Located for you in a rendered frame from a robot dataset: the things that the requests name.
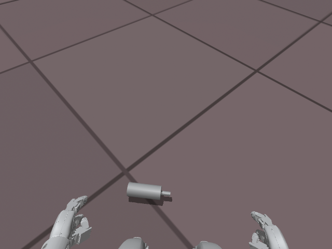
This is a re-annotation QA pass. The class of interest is left robot hand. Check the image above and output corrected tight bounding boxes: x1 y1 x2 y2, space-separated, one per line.
50 196 92 247

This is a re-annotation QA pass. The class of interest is right robot hand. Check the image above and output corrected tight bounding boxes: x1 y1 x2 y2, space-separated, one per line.
249 211 289 249

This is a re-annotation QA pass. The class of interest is left robot arm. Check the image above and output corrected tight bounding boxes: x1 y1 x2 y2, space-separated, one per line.
41 237 71 249

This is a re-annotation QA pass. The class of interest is bottle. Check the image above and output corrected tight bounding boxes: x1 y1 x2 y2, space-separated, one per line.
127 182 171 200

